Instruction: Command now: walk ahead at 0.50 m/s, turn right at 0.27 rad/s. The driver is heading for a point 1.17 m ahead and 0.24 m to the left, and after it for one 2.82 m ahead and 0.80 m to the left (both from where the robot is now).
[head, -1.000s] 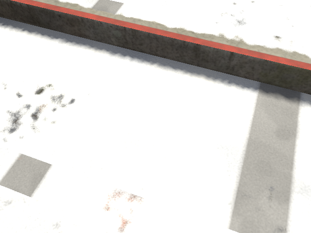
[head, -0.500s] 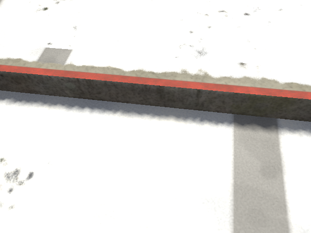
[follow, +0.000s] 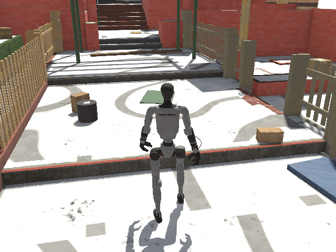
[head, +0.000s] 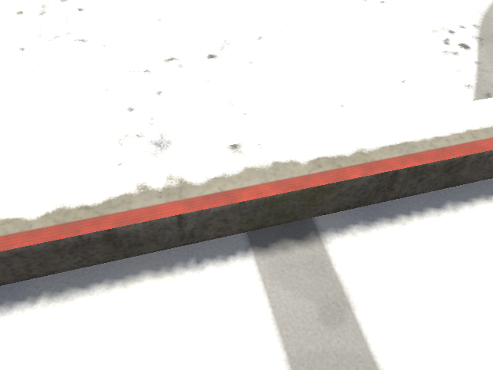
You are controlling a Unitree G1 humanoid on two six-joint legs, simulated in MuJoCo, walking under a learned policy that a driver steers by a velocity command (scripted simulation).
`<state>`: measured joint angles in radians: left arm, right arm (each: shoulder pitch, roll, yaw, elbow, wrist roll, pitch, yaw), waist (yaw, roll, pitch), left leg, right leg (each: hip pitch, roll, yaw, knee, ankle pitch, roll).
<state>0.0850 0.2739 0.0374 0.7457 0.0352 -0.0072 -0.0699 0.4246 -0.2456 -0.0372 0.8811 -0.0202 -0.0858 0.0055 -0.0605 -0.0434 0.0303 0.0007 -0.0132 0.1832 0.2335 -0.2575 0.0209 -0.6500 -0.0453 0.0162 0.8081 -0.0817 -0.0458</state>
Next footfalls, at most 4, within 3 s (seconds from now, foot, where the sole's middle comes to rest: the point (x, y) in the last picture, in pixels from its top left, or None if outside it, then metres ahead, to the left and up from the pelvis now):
0.14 right None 0.23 -0.11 -0.78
0.66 left None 0.48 0.13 -0.78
1.18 right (210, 281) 0.74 0.08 -0.78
1.90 left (133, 301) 0.68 0.30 -0.78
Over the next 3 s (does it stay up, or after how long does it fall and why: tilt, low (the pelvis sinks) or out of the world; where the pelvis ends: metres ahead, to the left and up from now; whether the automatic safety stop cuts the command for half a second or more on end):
stays up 0.73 0.28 -0.02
